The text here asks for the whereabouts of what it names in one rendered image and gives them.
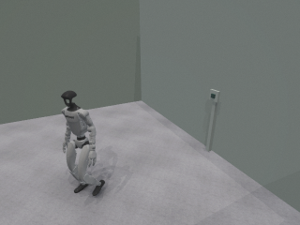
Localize robot left forearm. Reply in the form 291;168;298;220
89;127;97;151

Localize left robot upper arm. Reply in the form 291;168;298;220
78;109;94;132

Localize robot left thigh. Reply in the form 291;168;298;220
78;142;90;182

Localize robot right hand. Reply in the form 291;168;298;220
62;140;70;154

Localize panel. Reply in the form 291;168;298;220
205;89;220;152

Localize robot left hand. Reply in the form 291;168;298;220
88;150;97;168

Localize robot right forearm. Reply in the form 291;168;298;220
65;125;71;141

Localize right robot foot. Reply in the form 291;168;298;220
74;184;88;193

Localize right robot upper arm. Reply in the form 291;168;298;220
61;107;68;125

